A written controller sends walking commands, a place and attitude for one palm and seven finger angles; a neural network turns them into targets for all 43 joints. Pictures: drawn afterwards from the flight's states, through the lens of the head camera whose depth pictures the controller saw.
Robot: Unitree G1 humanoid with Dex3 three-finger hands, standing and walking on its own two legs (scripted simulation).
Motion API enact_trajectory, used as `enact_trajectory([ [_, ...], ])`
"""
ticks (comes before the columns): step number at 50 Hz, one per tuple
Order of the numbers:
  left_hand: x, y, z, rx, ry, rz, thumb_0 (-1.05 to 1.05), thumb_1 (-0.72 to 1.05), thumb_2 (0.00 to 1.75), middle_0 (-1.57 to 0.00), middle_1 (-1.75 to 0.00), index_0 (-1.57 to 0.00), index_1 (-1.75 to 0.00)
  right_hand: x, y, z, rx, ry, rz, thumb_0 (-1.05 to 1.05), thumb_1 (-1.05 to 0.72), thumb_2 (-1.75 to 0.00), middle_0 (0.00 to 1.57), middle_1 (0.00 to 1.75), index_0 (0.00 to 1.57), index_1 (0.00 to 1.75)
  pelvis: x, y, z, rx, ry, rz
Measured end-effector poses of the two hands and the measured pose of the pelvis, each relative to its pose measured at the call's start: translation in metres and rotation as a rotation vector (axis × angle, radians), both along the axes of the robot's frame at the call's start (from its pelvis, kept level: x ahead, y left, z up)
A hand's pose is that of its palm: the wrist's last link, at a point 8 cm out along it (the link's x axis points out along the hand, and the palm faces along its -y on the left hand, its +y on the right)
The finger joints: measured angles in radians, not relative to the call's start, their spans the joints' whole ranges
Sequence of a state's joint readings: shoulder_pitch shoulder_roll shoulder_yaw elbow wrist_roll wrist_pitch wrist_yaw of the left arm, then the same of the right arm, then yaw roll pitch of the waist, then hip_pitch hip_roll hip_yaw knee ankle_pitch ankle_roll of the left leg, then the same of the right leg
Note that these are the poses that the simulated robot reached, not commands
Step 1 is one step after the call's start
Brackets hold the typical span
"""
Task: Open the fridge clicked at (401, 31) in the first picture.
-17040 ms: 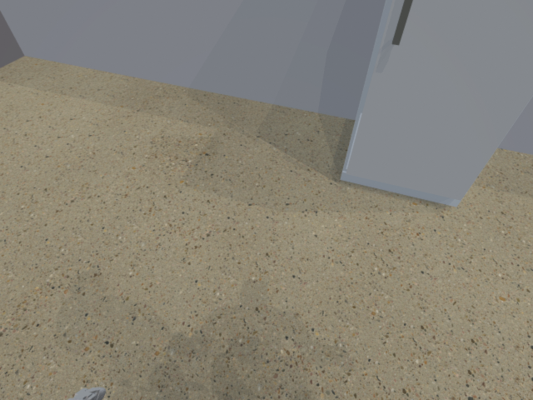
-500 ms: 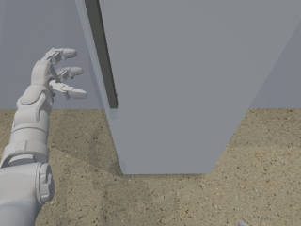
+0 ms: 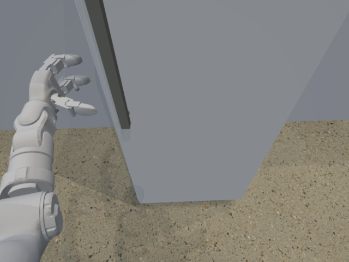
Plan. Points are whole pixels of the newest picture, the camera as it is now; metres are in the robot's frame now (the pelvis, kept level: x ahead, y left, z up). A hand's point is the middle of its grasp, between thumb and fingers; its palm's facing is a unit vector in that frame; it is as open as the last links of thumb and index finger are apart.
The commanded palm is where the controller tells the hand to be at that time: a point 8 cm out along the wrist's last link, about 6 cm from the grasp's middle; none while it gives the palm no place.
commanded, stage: move the hooked fingers beside the handle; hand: left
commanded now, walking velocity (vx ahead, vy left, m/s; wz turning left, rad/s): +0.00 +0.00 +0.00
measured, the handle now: (109, 51) +0.50 +0.15 +0.24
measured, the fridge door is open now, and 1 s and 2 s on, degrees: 0 0 0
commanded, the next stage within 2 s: feel for the door with the fingertips in 0.44 s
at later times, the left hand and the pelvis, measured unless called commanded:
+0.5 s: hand (83, 87) +0.44 +0.21 +0.19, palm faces +0.07 -1.00 +0.01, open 14.0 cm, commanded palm +0.42 +0.26 +0.18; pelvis -0.01 -0.01 +0.00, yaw +1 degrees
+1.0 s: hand (98, 88) +0.45 +0.17 +0.18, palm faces +0.05 -1.00 +0.02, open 14.0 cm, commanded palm +0.42 +0.23 +0.18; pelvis +0.00 +0.00 +0.00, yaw +1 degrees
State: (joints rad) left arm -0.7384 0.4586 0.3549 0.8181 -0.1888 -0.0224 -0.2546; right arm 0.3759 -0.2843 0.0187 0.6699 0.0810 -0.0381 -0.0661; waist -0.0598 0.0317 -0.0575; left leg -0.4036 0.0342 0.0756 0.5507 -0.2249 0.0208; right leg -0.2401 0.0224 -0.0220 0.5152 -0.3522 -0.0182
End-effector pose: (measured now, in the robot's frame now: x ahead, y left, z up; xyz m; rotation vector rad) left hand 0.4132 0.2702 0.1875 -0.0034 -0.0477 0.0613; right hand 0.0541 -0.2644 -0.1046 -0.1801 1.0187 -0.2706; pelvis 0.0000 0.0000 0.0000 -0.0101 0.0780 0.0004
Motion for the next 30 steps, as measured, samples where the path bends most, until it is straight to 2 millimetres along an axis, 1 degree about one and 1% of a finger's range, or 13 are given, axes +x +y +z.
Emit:
enact_trajectory([
  [5,-0.009,-0.002,-0.002,0.002,0.035,-0.006,-0.01,-0.5,0.3,-0.3,-1.2,-0.3,-1.2,0.023,0.003,0.003,0.002,-0.046,0.038,0.01,-0.91,-0.9,0.2,0.3,0.21,0.3,-0.002,0.0,0.0,-0.002,-0.011,0.017],
  [10,-0.012,-0.011,0.0,0.002,0.026,-0.001,-0.01,-0.5,0.3,-0.3,-1.2,-0.3,-1.2,0.043,0.006,0.007,0.0,-0.097,0.079,0.01,-0.91,-0.9,0.2,0.3,0.21,0.3,-0.006,-0.001,-0.001,-0.002,-0.017,0.03],
  [13,-0.01,-0.017,0.002,-0.008,0.026,-0.003,-0.01,-0.5,0.3,-0.3,-1.2,-0.3,-1.2,0.05,0.008,0.008,0.0,-0.117,0.095,0.01,-0.91,-0.9,0.2,0.3,0.21,0.3,-0.008,-0.002,-0.001,-0.002,-0.018,0.035],
  [15,-0.006,-0.019,0.001,-0.016,0.038,0.003,-0.01,-0.5,0.3,-0.3,-1.2,-0.3,-1.2,0.05,0.009,0.009,0.0,-0.12,0.1,0.0,-0.91,-0.9,0.2,0.3,0.21,0.3,-0.01,-0.003,-0.001,-0.002,-0.016,0.036],
  [17,-0.003,-0.018,0.0,-0.012,0.046,0.012,-0.01,-0.5,0.3,-0.3,-1.2,-0.3,-1.2,0.048,0.008,0.009,0.001,-0.12,0.096,0.0,-0.91,-0.9,0.2,0.3,0.21,0.3,-0.011,-0.004,-0.002,-0.002,-0.012,0.034],
  [20,0.001,-0.016,0.001,-0.002,0.042,0.018,-0.01,-0.5,0.3,-0.3,-1.2,-0.3,-1.2,0.038,0.006,0.006,0.001,-0.102,0.082,0.0,-0.91,-0.9,0.2,0.3,0.21,0.3,-0.011,-0.005,-0.002,-0.002,-0.006,0.03],
  [30,0.006,-0.008,-0.003,0.001,0.034,0.006,-0.01,-0.5,0.3,-0.3,-1.2,-0.3,-1.2,-0.011,-0.007,-0.004,-0.012,0.036,0.012,0.01,-0.91,-0.9,0.2,0.3,0.21,0.3,-0.008,-0.005,-0.002,-0.002,0.007,0.016],
])
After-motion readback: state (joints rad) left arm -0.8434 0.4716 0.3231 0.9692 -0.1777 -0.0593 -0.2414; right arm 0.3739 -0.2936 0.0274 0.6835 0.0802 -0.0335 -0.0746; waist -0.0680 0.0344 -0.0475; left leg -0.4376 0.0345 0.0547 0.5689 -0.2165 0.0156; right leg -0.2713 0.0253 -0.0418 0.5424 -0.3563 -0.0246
